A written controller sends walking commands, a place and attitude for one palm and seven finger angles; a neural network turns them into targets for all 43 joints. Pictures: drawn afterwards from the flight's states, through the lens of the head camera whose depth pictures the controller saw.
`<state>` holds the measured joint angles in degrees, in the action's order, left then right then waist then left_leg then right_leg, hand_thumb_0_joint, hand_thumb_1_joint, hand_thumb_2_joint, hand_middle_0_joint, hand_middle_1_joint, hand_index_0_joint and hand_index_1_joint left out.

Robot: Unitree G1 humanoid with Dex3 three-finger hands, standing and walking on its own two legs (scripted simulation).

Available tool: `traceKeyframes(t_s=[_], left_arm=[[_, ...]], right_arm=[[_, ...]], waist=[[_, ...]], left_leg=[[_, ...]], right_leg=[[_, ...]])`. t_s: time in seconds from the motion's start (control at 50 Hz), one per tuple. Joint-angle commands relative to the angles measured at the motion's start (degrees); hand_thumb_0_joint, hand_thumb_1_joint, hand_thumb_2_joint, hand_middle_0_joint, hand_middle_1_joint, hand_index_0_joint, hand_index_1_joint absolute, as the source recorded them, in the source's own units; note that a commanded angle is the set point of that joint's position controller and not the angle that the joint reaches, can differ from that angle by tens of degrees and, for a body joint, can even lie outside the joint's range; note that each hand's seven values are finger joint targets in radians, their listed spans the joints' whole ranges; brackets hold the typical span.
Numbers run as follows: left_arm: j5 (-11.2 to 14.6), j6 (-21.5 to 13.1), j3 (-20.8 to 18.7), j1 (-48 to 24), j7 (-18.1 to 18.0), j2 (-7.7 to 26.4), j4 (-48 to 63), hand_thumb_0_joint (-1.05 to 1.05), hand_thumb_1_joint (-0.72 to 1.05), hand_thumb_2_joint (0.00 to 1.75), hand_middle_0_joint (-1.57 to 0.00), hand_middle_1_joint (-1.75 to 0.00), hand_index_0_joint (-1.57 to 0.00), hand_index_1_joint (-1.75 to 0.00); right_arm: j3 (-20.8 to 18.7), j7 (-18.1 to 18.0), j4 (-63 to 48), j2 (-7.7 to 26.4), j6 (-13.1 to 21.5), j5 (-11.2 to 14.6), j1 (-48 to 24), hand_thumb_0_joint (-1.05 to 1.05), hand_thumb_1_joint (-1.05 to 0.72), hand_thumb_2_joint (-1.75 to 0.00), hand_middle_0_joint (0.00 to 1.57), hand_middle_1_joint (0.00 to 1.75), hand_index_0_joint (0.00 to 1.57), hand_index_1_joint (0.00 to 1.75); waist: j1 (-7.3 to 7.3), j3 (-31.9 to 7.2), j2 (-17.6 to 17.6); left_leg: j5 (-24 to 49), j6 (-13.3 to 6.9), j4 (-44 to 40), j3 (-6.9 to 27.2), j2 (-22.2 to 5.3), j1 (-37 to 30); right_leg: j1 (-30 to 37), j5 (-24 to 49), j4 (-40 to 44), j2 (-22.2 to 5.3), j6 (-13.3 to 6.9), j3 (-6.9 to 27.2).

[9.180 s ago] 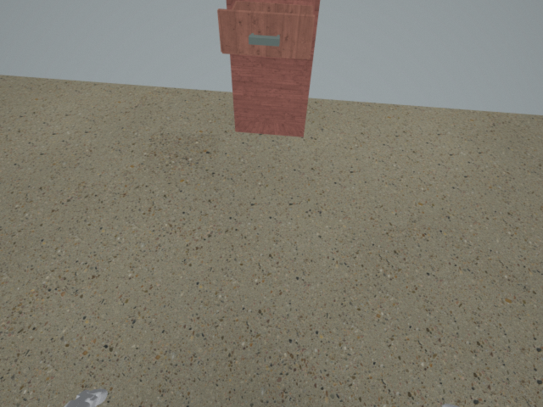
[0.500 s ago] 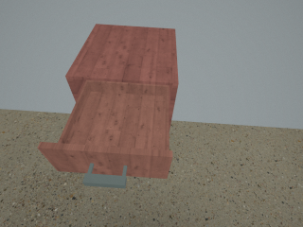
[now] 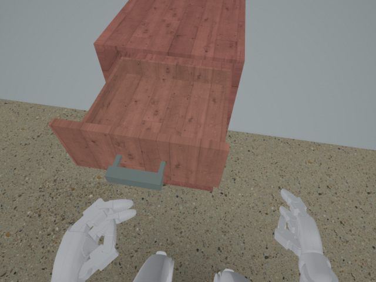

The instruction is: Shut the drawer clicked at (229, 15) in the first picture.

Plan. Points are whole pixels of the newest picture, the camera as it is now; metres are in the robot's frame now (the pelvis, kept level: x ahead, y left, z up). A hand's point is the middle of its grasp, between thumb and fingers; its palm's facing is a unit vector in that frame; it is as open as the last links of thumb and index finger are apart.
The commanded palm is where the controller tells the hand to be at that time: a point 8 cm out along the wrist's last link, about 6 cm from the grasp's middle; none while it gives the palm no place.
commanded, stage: raise the hand and make a fist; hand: left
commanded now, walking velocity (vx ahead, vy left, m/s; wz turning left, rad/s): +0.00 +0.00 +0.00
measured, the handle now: (137, 169) +0.34 +0.16 +0.03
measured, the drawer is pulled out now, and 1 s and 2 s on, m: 0.29 0.29 0.29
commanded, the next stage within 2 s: bring the fist close to the handle in 1.36 s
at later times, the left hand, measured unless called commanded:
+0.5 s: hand (113, 236) +0.18 +0.15 +0.10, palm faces -0.05 -1.00 +0.00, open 3.2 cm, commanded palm +0.14 +0.20 +0.10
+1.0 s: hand (114, 238) +0.17 +0.13 +0.13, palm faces -0.04 -1.00 +0.00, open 3.3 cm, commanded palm +0.13 +0.19 +0.13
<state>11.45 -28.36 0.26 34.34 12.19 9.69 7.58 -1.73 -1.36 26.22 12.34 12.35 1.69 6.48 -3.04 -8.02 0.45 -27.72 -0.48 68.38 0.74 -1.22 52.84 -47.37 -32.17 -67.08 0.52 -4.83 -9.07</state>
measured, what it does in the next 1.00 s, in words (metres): stands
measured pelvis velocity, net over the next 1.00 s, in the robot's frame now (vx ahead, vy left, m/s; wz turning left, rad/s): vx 0.03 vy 0.02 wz -0.01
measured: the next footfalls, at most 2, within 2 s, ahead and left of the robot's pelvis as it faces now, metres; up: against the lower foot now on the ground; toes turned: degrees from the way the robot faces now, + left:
none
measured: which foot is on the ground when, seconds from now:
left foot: down 0.00-1.00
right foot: down 0.00-1.00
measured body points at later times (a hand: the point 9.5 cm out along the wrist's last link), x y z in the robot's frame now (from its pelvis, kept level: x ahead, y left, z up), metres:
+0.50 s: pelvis +0.02 +0.01 +0.02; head +0.06 +0.01 +0.47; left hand +0.18 +0.20 +0.10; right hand +0.18 -0.24 -0.04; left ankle +0.06 +0.11 -0.64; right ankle +0.02 -0.07 -0.64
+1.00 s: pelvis +0.03 +0.02 +0.03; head +0.05 +0.02 +0.48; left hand +0.16 +0.19 +0.14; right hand +0.23 -0.19 -0.02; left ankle +0.06 +0.11 -0.64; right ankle +0.02 -0.07 -0.64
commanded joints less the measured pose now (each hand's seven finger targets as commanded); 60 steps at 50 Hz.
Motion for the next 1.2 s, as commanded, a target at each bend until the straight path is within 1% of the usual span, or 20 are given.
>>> traceKeyframes(t_s=[0.0,0.04,0.1,0.12,0.2,0.26,0.3,0.38,0.52,0.6,0.64,0.7,0.8,0.86,0.9,0.98,1.06,1.1,1.12,1.18], left_arm=[[1.11,-0.13,-4.62,-1.73,-0.64,5.81,14.67,0.00,0.90,0.90,-0.76,-0.91,-0.76,-0.91],[1.53,1.57,-2.68,-0.45,0.65,4.29,14.81,0.00,0.90,0.90,-0.80,-0.95,-0.80,-0.95],[1.96,4.16,-5.62,3.32,0.64,5.66,11.45,0.00,0.90,0.90,-0.86,-1.01,-0.86,-1.01],[2.21,4.34,-4.47,3.12,0.52,4.49,12.69,0.00,0.90,0.90,-0.88,-1.04,-0.88,-1.04],[2.60,3.06,-7.68,3.80,-1.76,6.45,14.22,0.00,0.90,0.90,-0.96,-1.12,-0.96,-1.12],[2.51,0.63,-4.50,5.37,-2.58,3.90,17.71,0.00,0.90,0.90,-1.02,-1.19,-1.02,-1.19],[1.85,-0.43,-3.86,7.11,-3.07,3.90,17.73,0.00,0.90,0.90,-1.06,-1.23,-1.06,-1.23],[1.10,-1.07,-2.36,10.02,-2.94,4.01,19.77,0.00,0.90,0.90,-1.14,-1.32,-1.14,-1.32],[-0.95,1.14,0.85,13.86,-5.47,2.39,24.79,0.00,0.90,0.90,-1.28,-1.47,-1.28,-1.47],[-2.28,2.48,2.30,14.83,-6.49,2.30,26.00,0.00,0.90,0.90,-1.36,-1.56,-1.36,-1.56],[-2.62,3.11,5.37,15.32,-6.21,0.18,28.13,0.00,0.90,0.90,-1.40,-1.60,-1.40,-1.60],[-3.31,4.58,5.45,15.76,-6.58,1.36,28.75,0.00,0.90,0.90,-1.40,-1.60,-1.40,-1.60],[-3.88,6.00,6.11,18.09,-7.28,1.38,32.35,0.00,0.90,0.90,-1.40,-1.60,-1.40,-1.60],[-3.63,6.68,6.71,17.86,-7.23,0.94,33.35,0.00,0.90,0.90,-1.40,-1.60,-1.40,-1.60],[-3.80,6.85,5.98,17.49,-7.48,1.99,33.92,0.00,0.90,0.90,-1.40,-1.60,-1.40,-1.60],[-3.31,7.07,6.57,17.78,-7.20,0.94,33.58,0.00,0.90,0.90,-1.40,-1.60,-1.40,-1.60],[-3.31,6.83,6.63,19.70,-7.18,0.78,33.81,0.00,0.90,0.90,-1.40,-1.60,-1.40,-1.60],[-3.63,6.87,4.48,20.60,-7.78,2.60,33.36,0.00,0.90,0.90,-1.40,-1.60,-1.40,-1.60],[-3.55,6.60,6.26,21.56,-7.81,0.69,33.88,0.00,0.90,0.90,-1.40,-1.60,-1.40,-1.60],[-3.38,5.88,5.87,22.08,-8.00,1.30,34.32,0.00,0.90,0.90,-1.40,-1.60,-1.40,-1.60]], right_arm=[[-1.53,-1.66,-7.78,5.89,0.87,0.58,1.56,0.00,-0.90,-0.90,0.20,0.30,0.20,0.30],[-1.04,-1.52,-7.99,5.65,0.80,0.65,1.26,0.00,-0.90,-0.90,0.20,0.30,0.20,0.30],[-0.91,-1.75,-7.48,5.37,0.25,0.91,-0.15,0.00,-0.90,-0.90,0.20,0.30,0.20,0.30],[-0.68,-1.71,-7.82,5.23,0.30,0.85,0.12,0.00,-0.90,-0.90,0.20,0.30,0.20,0.30],[-1.03,-1.91,-7.12,5.13,0.62,0.73,-0.16,0.00,-0.90,-0.90,0.20,0.30,0.20,0.30],[-1.29,-1.34,-7.49,5.18,1.59,0.55,1.21,0.00,-0.90,-0.90,0.20,0.30,0.20,0.30],[-1.61,-1.14,-7.29,5.58,1.92,0.62,1.37,0.00,-0.90,-0.90,0.20,0.30,0.20,0.30],[-2.20,-0.78,-7.81,5.92,1.93,0.81,2.26,0.00,-0.90,-0.90,0.20,0.30,0.20,0.30],[-2.04,-0.10,-10.55,5.75,0.04,0.71,2.47,0.00,-0.90,-0.90,0.20,0.30,0.20,0.30],[-1.73,0.19,-11.78,5.72,-1.36,0.72,2.63,0.00,-0.90,-0.90,0.20,0.30,0.20,0.30],[-1.33,0.60,-13.18,5.66,-1.71,0.75,2.86,0.00,-0.90,-0.90,0.20,0.30,0.20,0.30],[-0.95,0.65,-13.87,5.64,-2.54,0.72,2.75,0.00,-0.90,-0.90,0.20,0.30,0.20,0.30],[-0.62,0.85,-15.37,5.07,-3.27,0.88,3.10,0.00,-0.90,-0.90,0.20,0.30,0.20,0.30],[-0.28,0.87,-16.01,5.00,-3.75,0.99,3.06,0.00,-0.90,-0.90,0.20,0.30,0.20,0.30],[-0.23,0.61,-16.03,5.15,-3.78,1.07,2.87,0.00,-0.90,-0.90,0.20,0.30,0.20,0.30],[-0.24,0.50,-16.01,5.10,-3.46,1.27,3.71,0.00,-0.90,-0.90,0.20,0.30,0.20,0.30],[-0.49,0.53,-16.07,5.21,-3.04,1.28,3.63,0.00,-0.90,-0.90,0.20,0.30,0.20,0.30],[-0.79,0.53,-15.69,5.13,-3.12,1.42,3.28,0.00,-0.90,-0.90,0.20,0.30,0.20,0.30],[-0.71,0.64,-16.02,4.93,-3.02,1.23,3.61,0.00,-0.90,-0.90,0.20,0.30,0.20,0.30],[-0.98,0.80,-15.88,4.83,-2.82,1.31,3.51,0.00,-0.90,-0.90,0.20,0.30,0.20,0.30]], waist=[[4.08,-9.07,0.72],[4.09,-8.91,1.27],[3.07,-7.16,-1.14],[3.27,-6.68,-1.26],[2.37,-5.47,-2.39],[2.79,-7.33,-0.47],[2.88,-7.27,-1.82],[3.07,-7.76,-0.45],[2.81,-7.03,1.93],[3.15,-5.76,0.52],[3.50,-5.74,1.34],[3.58,-4.57,-0.26],[2.82,-6.27,1.27],[3.23,-4.36,-0.27],[3.15,-3.53,-0.50],[3.61,-3.47,-0.86],[3.02,-4.67,-0.14],[2.17,-4.49,0.62],[2.60,-4.59,0.03],[2.58,-4.10,-0.34]], left_leg=[[6.42,-2.02,-10.11,1.07,0.61,-8.12],[7.77,-1.95,-10.85,1.41,0.66,-8.71],[7.44,-1.74,-12.02,1.65,0.75,-8.14],[7.19,-1.71,-12.56,1.54,0.85,-8.35],[6.40,-1.55,-13.59,1.42,0.85,-8.36],[8.05,-1.69,-14.16,1.16,0.92,-10.31],[8.82,-1.78,-14.25,1.16,0.89,-10.80],[10.46,-1.86,-14.68,0.94,0.88,-12.34],[12.38,-1.97,-16.97,1.27,0.52,-15.82],[12.34,-1.98,-17.37,1.55,0.26,-16.15],[12.49,-1.99,-17.67,1.80,0.18,-17.06],[11.15,-2.09,-18.02,2.37,0.11,-16.35],[12.42,-2.04,-18.28,2.35,0.10,-17.79],[10.53,-2.06,-18.71,2.43,0.22,-16.69],[9.55,-2.18,-18.72,2.38,0.21,-16.33],[8.96,-2.16,-18.77,2.24,0.27,-16.56],[10.03,-2.16,-18.53,1.77,0.56,-16.76],[10.75,-1.99,-18.55,1.66,0.54,-16.32],[11.30,-2.10,-18.53,1.41,0.60,-16.90],[11.80,-2.10,-18.27,1.28,0.58,-16.34]], right_leg=[[6.62,4.09,18.78,-0.57,3.43,12.84],[8.15,6.87,19.03,-0.97,3.85,12.62],[9.74,6.03,20.40,-1.30,4.37,12.73],[9.86,5.23,20.63,-1.46,4.40,12.45],[10.20,2.23,21.64,-1.61,4.26,12.36],[9.83,4.92,20.23,-1.33,3.89,10.78],[9.80,6.49,19.88,-1.16,3.96,10.45],[9.83,10.07,18.95,-1.06,3.83,9.65],[9.41,12.79,17.31,0.00,3.16,6.10],[9.37,13.06,17.48,0.31,3.20,5.68],[8.87,13.18,17.09,0.40,3.25,5.11],[8.94,12.09,17.54,0.48,3.31,5.16],[10.23,12.99,17.48,0.44,3.13,5.13],[10.29,11.56,18.15,0.44,3.28,5.19],[10.33,10.48,18.91,0.39,3.25,5.66],[10.14,9.91,19.32,0.35,3.40,5.66],[11.17,11.14,19.19,0.16,3.34,5.99],[11.77,11.62,19.16,0.11,3.12,6.24],[11.83,12.47,19.09,0.12,3.21,6.01],[11.69,13.07,18.90,0.16,3.29,6.08]])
